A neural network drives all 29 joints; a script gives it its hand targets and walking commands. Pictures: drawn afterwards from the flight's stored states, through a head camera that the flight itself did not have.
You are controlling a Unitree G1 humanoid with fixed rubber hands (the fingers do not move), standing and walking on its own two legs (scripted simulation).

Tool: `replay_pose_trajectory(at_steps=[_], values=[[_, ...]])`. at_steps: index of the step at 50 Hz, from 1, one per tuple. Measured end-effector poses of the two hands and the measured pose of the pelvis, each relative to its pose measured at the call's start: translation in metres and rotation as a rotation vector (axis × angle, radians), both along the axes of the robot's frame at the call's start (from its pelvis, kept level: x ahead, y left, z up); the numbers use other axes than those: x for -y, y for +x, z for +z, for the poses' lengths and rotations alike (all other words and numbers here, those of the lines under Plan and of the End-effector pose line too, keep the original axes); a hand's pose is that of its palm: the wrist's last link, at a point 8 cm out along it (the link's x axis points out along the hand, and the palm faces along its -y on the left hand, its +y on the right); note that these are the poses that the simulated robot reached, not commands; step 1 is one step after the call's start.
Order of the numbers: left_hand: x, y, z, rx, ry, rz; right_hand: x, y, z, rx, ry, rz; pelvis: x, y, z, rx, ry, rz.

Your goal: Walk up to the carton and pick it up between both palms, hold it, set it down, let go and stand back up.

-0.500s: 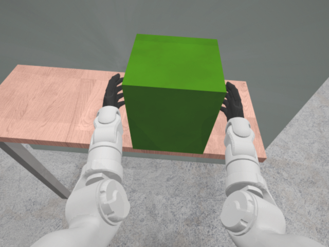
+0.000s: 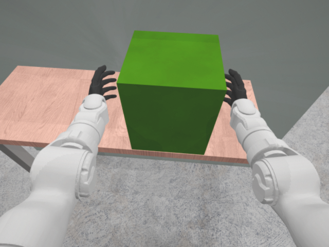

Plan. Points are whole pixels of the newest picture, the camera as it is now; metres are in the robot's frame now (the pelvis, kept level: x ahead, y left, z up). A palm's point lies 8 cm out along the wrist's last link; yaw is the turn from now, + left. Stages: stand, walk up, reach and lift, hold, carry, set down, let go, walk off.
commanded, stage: set down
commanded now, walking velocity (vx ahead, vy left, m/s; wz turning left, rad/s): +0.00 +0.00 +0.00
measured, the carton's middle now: (171, 96) +0.49 -0.01 +0.09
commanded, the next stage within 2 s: none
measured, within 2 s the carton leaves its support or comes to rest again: neither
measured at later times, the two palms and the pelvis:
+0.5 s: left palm (85, 79) +0.43 +0.18 +0.19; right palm (272, 82) +0.42 -0.22 +0.19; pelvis -0.05 -0.02 -0.01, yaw +2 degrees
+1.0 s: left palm (74, 63) +0.44 +0.19 +0.23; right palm (279, 67) +0.43 -0.22 +0.23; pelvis -0.03 -0.02 +0.01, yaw +2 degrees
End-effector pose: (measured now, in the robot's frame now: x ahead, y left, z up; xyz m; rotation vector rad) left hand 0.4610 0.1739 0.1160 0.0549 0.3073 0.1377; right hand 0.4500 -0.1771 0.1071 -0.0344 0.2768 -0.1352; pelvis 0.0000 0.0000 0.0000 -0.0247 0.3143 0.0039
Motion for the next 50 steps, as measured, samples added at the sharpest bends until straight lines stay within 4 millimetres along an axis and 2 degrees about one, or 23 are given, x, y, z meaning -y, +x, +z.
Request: replay_pose_trajectory(at_steps=[8,16,24,32,41,50], values=[[-0.020,-0.011,0.007,0.041,0.013,0.005,0.029,-0.010,0.023,0.028,0.023,-0.052,0.008,-0.012,-0.001,0.009,0.003,0.021],[-0.011,-0.022,0.033,0.058,-0.004,0.003,0.053,-0.026,0.044,0.028,0.037,-0.042,0.014,-0.032,-0.006,0.005,0.015,0.007],[-0.001,-0.028,0.074,0.076,-0.036,0.027,0.043,-0.029,0.079,0.047,0.043,-0.007,0.021,-0.046,-0.007,0.013,0.037,0.015],[-0.005,-0.025,0.106,0.095,-0.049,0.032,0.034,-0.030,0.101,0.026,0.051,-0.033,0.027,-0.048,-0.002,0.040,0.036,0.036],[-0.011,-0.019,0.116,0.079,-0.055,0.030,0.041,-0.026,0.115,0.027,0.065,-0.063,0.027,-0.038,0.002,0.059,0.031,0.031],[-0.014,-0.020,0.112,0.050,-0.030,-0.004,0.043,-0.024,0.118,0.035,0.082,-0.057,0.022,-0.026,0.007,0.123,0.025,0.021]])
